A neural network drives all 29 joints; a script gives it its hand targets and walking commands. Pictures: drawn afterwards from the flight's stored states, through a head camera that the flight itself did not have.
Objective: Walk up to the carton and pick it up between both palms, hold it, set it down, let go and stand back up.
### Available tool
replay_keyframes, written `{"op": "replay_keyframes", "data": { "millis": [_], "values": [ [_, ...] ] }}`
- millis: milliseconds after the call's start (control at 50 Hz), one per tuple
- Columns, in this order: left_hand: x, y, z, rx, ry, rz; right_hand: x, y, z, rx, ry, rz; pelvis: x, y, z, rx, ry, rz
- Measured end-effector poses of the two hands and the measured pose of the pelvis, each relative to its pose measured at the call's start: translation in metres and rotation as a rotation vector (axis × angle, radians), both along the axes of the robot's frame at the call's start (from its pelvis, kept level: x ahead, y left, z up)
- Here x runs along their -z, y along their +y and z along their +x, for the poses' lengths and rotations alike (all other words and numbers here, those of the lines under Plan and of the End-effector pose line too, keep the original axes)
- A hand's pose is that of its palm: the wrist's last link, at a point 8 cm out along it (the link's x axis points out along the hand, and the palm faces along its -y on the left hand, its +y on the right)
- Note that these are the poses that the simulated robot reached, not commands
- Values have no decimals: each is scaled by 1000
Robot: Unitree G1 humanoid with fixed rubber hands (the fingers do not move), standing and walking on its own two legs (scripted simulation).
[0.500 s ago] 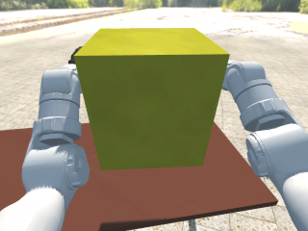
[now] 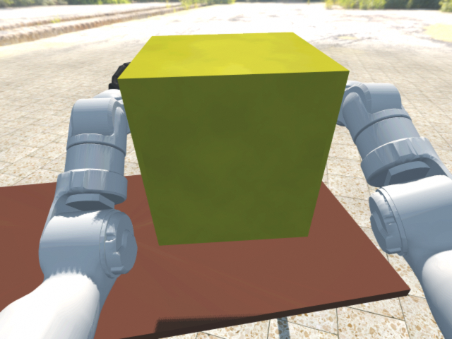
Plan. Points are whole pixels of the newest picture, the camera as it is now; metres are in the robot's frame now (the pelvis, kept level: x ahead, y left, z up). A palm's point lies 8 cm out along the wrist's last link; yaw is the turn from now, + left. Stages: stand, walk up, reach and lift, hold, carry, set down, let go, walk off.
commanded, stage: set down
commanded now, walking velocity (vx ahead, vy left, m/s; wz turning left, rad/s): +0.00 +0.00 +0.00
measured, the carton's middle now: (228, 134) +0.38 +0.00 +0.28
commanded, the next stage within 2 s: none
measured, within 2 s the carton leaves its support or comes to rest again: neither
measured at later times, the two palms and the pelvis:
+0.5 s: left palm (103, 119) +0.38 +0.20 +0.31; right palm (308, 109) +0.40 -0.14 +0.31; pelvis +0.00 -0.02 +0.00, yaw +2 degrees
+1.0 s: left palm (129, 140) +0.40 +0.17 +0.26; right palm (310, 131) +0.43 -0.16 +0.25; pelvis +0.03 -0.02 +0.00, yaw +1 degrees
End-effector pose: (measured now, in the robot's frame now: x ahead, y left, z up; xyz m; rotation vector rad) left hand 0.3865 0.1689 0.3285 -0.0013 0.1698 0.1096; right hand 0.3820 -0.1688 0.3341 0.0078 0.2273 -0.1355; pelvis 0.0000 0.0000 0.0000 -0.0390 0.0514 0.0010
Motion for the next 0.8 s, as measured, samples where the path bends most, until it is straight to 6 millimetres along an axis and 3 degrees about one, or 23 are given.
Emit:
{"op": "replay_keyframes", "data": {
  "millis": [200, 360, 600, 800],
  "values": [
    [-14, 6, -18, -36, -57, -17, -7, 5, -5, -38, -55, 22, 0, -3, 4, -20, -45, 10],
    [-16, 16, -19, -48, -99, -24, -1, 15, 1, -64, -95, 11, -1, -11, 0, -23, -83, 22],
    [47, 33, -4, -90, -59, -13, 44, 34, 31, -116, -60, -62, -1, -27, -1, -41, -67, 20],
    [75, 15, 8, -100, -46, 26, 70, 17, 43, -112, -51, -59, -1, -29, 17, -49, -64, 19]
  ]
}}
